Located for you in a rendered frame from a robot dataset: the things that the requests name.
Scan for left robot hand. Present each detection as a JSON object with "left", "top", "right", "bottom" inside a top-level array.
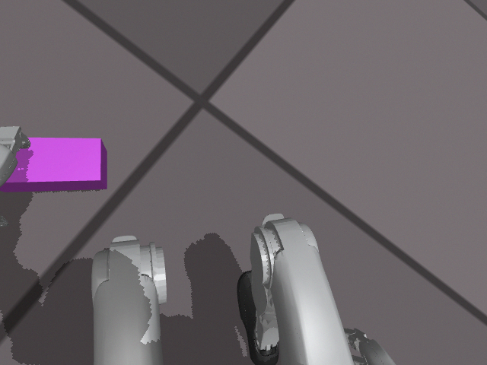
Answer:
[{"left": 0, "top": 126, "right": 30, "bottom": 227}]

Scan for right robot foot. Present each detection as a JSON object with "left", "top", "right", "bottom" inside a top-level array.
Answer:
[{"left": 237, "top": 271, "right": 279, "bottom": 365}]

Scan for carton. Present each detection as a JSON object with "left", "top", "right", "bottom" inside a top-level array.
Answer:
[{"left": 0, "top": 138, "right": 107, "bottom": 192}]

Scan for right robot hand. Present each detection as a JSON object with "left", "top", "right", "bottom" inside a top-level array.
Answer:
[{"left": 344, "top": 328, "right": 396, "bottom": 365}]

